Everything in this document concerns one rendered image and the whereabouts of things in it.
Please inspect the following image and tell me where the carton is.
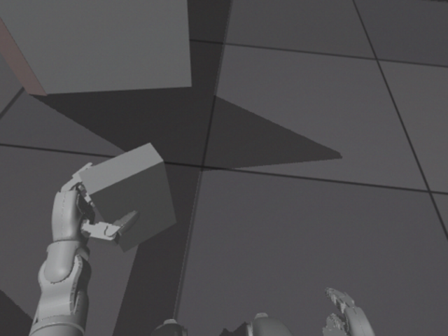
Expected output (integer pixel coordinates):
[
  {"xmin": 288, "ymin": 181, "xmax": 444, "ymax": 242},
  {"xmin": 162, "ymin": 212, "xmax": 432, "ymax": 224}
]
[{"xmin": 78, "ymin": 143, "xmax": 176, "ymax": 252}]

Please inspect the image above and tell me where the right robot hand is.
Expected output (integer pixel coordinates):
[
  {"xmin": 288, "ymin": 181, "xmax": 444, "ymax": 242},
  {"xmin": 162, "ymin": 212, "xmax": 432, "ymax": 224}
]
[{"xmin": 323, "ymin": 288, "xmax": 376, "ymax": 336}]

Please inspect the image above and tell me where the left robot hand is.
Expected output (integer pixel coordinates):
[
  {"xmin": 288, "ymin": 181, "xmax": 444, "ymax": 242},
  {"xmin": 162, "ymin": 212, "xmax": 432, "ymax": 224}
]
[{"xmin": 52, "ymin": 162, "xmax": 140, "ymax": 246}]

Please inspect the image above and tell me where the left robot arm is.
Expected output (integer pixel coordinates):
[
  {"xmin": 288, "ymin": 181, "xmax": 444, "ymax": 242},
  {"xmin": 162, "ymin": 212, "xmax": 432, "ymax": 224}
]
[{"xmin": 29, "ymin": 239, "xmax": 92, "ymax": 336}]

